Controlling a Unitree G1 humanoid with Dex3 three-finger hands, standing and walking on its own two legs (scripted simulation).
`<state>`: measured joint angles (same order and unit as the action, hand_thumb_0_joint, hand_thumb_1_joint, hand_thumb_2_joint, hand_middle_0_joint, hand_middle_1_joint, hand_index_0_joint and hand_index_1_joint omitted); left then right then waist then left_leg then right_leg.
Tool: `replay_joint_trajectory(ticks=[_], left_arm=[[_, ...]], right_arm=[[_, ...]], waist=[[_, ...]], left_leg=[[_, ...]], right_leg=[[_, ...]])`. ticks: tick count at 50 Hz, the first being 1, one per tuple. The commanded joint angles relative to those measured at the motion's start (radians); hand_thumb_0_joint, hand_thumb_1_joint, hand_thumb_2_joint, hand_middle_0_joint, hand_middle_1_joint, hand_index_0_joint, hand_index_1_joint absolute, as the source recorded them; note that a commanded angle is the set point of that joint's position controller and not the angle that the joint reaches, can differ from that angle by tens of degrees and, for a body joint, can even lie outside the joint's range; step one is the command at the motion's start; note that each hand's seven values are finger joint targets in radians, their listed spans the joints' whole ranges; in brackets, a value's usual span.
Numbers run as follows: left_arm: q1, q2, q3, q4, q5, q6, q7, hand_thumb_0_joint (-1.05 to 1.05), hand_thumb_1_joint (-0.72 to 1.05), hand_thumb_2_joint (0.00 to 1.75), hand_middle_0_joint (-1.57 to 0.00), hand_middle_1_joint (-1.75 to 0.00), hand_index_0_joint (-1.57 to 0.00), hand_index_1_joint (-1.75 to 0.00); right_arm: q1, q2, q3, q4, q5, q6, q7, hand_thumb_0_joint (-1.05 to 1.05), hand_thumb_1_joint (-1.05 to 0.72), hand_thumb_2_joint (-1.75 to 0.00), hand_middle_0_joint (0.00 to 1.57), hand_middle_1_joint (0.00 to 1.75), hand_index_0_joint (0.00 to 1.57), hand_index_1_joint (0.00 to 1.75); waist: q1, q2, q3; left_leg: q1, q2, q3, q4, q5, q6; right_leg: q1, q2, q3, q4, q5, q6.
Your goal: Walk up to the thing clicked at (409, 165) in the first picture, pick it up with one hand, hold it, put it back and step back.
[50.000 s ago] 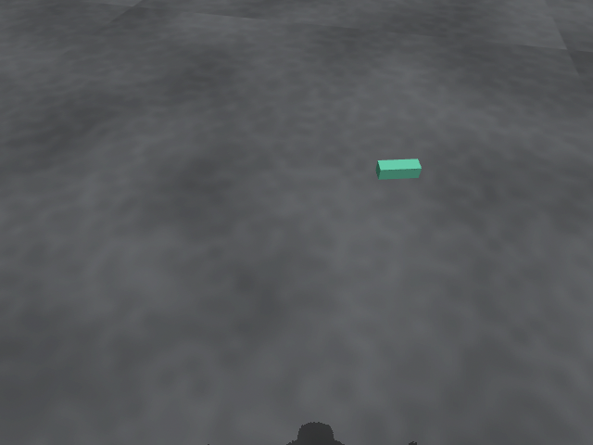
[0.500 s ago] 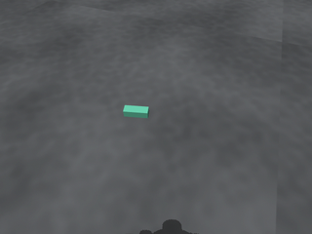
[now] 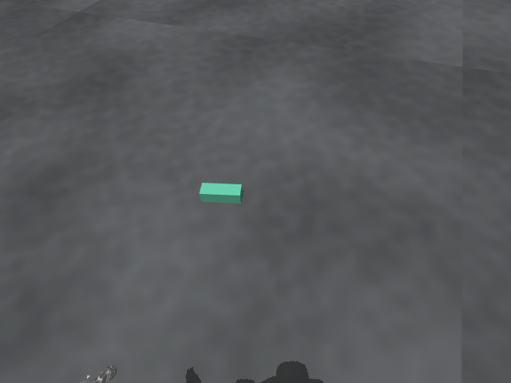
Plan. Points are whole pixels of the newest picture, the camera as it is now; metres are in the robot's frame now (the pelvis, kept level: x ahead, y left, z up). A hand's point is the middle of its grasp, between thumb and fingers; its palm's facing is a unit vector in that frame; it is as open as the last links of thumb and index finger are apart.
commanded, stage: step back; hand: left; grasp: from above
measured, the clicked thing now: (221, 193) +1.05 +0.23 -0.73
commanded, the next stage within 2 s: stand in 0.12 s
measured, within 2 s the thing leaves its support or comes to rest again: neither
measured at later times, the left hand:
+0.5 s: hand out of the picture +0.11 +0.27 -0.14, palm faces -0.02 -0.94 -0.33, open 7.4 cm
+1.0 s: hand out of the picture +0.06 +0.26 -0.14, palm faces -0.03 -0.94 -0.34, open 7.4 cm
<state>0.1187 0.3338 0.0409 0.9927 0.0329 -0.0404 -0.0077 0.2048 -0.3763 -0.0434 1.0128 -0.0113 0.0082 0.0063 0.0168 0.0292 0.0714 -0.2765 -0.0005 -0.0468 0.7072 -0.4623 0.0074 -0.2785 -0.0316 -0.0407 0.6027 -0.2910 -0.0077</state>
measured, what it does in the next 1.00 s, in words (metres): steps on the spot: left foot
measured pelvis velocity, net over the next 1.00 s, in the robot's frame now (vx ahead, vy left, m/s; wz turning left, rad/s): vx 0.00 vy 0.00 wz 0.00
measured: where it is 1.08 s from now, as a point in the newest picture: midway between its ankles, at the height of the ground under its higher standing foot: outside the picture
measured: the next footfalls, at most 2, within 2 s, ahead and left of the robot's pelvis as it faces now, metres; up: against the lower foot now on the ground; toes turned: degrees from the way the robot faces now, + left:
left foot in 0.04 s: +0.04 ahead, +0.14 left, +0.00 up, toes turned -1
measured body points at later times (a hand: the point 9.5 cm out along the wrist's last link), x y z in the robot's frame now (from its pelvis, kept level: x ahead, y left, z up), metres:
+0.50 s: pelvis +0.02 +0.02 +0.02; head +0.03 +0.02 +0.47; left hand +0.11 +0.31 -0.12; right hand +0.13 -0.28 -0.11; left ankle +0.00 +0.14 -0.73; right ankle +0.02 -0.12 -0.73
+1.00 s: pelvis +0.00 +0.00 +0.02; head +0.02 +0.00 +0.47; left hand +0.06 +0.31 -0.11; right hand +0.06 -0.30 -0.12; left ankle +0.00 +0.14 -0.73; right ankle +0.02 -0.12 -0.73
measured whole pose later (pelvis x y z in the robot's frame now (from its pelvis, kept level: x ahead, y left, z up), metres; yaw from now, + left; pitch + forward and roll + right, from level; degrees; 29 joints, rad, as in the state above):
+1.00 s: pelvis +0.00 +0.00 +0.02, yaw +0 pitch -3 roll +0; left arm 0.11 0.36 0.00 1.16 0.01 -0.02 -0.01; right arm 0.12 -0.35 0.00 1.15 -0.01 0.00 0.02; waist 0.01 0.00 0.07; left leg -0.11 0.02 -0.02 0.33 -0.18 -0.03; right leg -0.14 -0.03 -0.05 0.34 -0.16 0.01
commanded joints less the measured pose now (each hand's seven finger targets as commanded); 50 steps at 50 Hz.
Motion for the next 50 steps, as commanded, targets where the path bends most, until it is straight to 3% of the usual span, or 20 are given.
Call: replay_joint_trajectory(ticks=[1,2,3,4,5,6,7,11,16,21,27,30,37,40,47,50], left_arm=[[-0.093,0.265,0.060,-0.069,-0.023,-0.004,0.022,0.00,0.90,0.90,-0.20,-0.30,-0.20,-0.30],[-0.089,0.238,0.053,-0.078,-0.029,-0.002,0.023,0.00,0.90,0.90,-0.20,-0.30,-0.20,-0.30],[-0.069,0.216,0.047,-0.078,-0.038,0.002,0.024,0.00,0.90,0.90,-0.20,-0.30,-0.20,-0.30],[-0.047,0.223,0.044,-0.053,-0.043,0.006,0.023,0.00,0.90,0.90,-0.20,-0.30,-0.20,-0.30],[-0.054,0.235,0.047,-0.034,-0.037,0.002,0.027,0.00,0.90,0.90,-0.20,-0.30,-0.20,-0.30],[-0.046,0.204,0.026,-0.004,-0.042,0.005,0.021,0.00,0.90,0.90,-0.20,-0.30,-0.20,-0.30],[-0.070,0.216,0.030,0.000,-0.034,0.003,0.018,0.00,0.90,0.90,-0.20,-0.30,-0.20,-0.30],[-0.071,0.205,0.018,0.024,-0.036,0.008,0.016,0.00,0.90,0.90,-0.20,-0.30,-0.20,-0.30],[-0.097,0.218,0.010,0.053,-0.031,0.011,0.015,0.00,0.90,0.90,-0.20,-0.30,-0.20,-0.30],[-0.101,0.219,0.002,0.077,-0.027,0.009,0.012,0.00,0.90,0.90,-0.20,-0.30,-0.20,-0.30],[-0.101,0.222,-0.001,0.093,-0.024,0.003,0.012,0.00,0.90,0.90,-0.20,-0.30,-0.20,-0.30],[-0.098,0.227,-0.001,0.094,-0.025,-0.003,0.013,0.00,0.90,0.90,-0.20,-0.30,-0.20,-0.30],[-0.093,0.234,-0.002,0.105,-0.022,0.003,0.010,0.00,0.90,0.90,-0.20,-0.30,-0.20,-0.30],[-0.072,0.238,-0.001,0.105,-0.021,0.003,0.008,0.00,0.90,0.90,-0.20,-0.30,-0.20,-0.30],[-0.067,0.241,0.000,0.102,-0.023,-0.002,0.009,0.00,0.90,0.90,-0.20,-0.30,-0.20,-0.30],[-0.067,0.236,-0.002,0.103,-0.026,0.000,0.010,0.00,0.90,0.90,-0.20,-0.30,-0.20,-0.30]], right_arm=[[0.071,-0.154,-0.040,0.004,-0.014,-0.038,-0.023,0.00,-0.90,-0.90,0.20,0.30,0.20,0.30],[0.065,-0.192,-0.052,0.003,-0.021,-0.043,-0.027,0.00,-0.90,-0.90,0.20,0.30,0.20,0.30],[0.019,-0.222,-0.056,-0.009,-0.023,-0.048,-0.031,0.00,-0.90,-0.90,0.20,0.30,0.20,0.30],[-0.082,-0.240,-0.050,-0.027,-0.010,-0.047,-0.025,0.00,-0.90,-0.90,0.20,0.30,0.20,0.30],[-0.113,-0.236,-0.047,-0.031,-0.008,-0.043,-0.021,0.00,-0.90,-0.90,0.20,0.30,0.20,0.30],[-0.118,-0.203,-0.028,-0.026,-0.003,-0.054,-0.016,0.00,-0.90,-0.90,0.20,0.30,0.20,0.30],[-0.096,-0.192,-0.026,-0.021,0.002,-0.057,-0.017,0.00,-0.90,-0.90,0.20,0.30,0.20,0.30],[-0.117,-0.208,-0.020,0.005,0.002,-0.061,-0.022,0.00,-0.90,-0.90,0.20,0.30,0.20,0.30],[-0.141,-0.185,-0.009,0.017,0.007,-0.054,-0.023,0.00,-0.90,-0.90,0.20,0.30,0.20,0.30],[-0.179,-0.181,-0.005,0.027,0.008,-0.048,-0.020,0.00,-0.90,-0.90,0.20,0.30,0.20,0.30],[-0.193,-0.184,-0.004,0.041,0.006,-0.045,-0.013,0.00,-0.90,-0.90,0.20,0.30,0.20,0.30],[-0.190,-0.183,-0.001,0.044,0.006,-0.045,-0.011,0.00,-0.90,-0.90,0.20,0.30,0.20,0.30],[-0.179,-0.177,0.003,0.061,0.000,-0.038,-0.004,0.00,-0.90,-0.90,0.20,0.30,0.20,0.30],[-0.168,-0.182,0.000,0.065,-0.001,-0.038,-0.001,0.00,-0.90,-0.90,0.20,0.30,0.20,0.30],[-0.155,-0.184,0.005,0.068,-0.001,-0.043,-0.005,0.00,-0.90,-0.90,0.20,0.30,0.20,0.30],[-0.141,-0.183,0.008,0.076,0.001,-0.041,-0.007,0.00,-0.90,-0.90,0.20,0.30,0.20,0.30]], waist=[[-0.042,-0.161,-0.113],[-0.033,-0.077,-0.143],[-0.005,-0.011,-0.159],[0.030,0.010,-0.148],[0.023,0.015,-0.135],[0.024,-0.026,-0.133],[0.002,-0.023,-0.134],[0.000,0.058,-0.148],[-0.014,0.029,-0.143],[-0.012,-0.006,-0.129],[-0.012,-0.020,-0.105],[-0.014,-0.028,-0.130],[-0.013,-0.035,-0.043],[-0.009,-0.027,-0.058],[-0.011,-0.016,-0.111],[-0.012,-0.023,-0.110]], left_leg=[[0.108,0.021,0.018,-0.294,0.326,-0.005],[0.136,0.086,-0.070,-0.296,0.522,0.021],[0.146,0.170,-0.156,-0.301,0.620,0.059],[0.100,0.185,-0.158,-0.261,0.555,0.100],[0.043,0.183,-0.140,-0.233,0.554,0.100],[0.050,0.165,-0.143,-0.274,0.533,0.072],[0.058,0.146,-0.107,-0.290,0.561,0.045],[0.156,0.142,-0.079,-0.301,0.703,0.024],[0.182,0.138,-0.060,-0.346,0.674,0.012],[0.184,0.132,-0.050,-0.385,0.533,0.010],[0.182,0.127,-0.047,-0.420,0.443,0.007],[0.198,0.133,-0.044,-0.414,0.499,0.007],[0.117,0.114,-0.052,-0.463,0.242,0.001],[0.122,0.115,-0.057,-0.457,0.235,0.004],[0.137,0.127,-0.059,-0.442,0.365,0.004],[0.139,0.124,-0.054,-0.433,0.375,0.002]], right_leg=[[0.067,-0.169,0.145,-0.079,0.410,-0.080],[0.063,-0.127,0.103,-0.006,0.411,-0.041],[0.040,-0.071,0.068,0.025,0.324,-0.019],[0.062,-0.028,0.036,-0.026,0.155,-0.007],[0.127,-0.043,0.048,-0.071,0.145,-0.009],[0.163,-0.070,0.096,-0.116,0.215,-0.009],[0.196,-0.083,0.095,-0.116,0.287,-0.012],[0.197,-0.080,0.078,-0.145,0.363,-0.016],[0.222,-0.083,0.079,-0.197,0.382,-0.013],[0.221,-0.096,0.087,-0.263,0.337,-0.003],[0.200,-0.102,0.090,-0.304,0.270,-0.003],[0.223,-0.110,0.090,-0.302,0.330,-0.002],[0.157,-0.101,0.101,-0.354,0.060,0.002],[0.146,-0.102,0.108,-0.359,0.042,-0.002],[0.203,-0.111,0.103,-0.321,0.211,-0.005],[0.205,-0.110,0.100,-0.320,0.221,-0.006]])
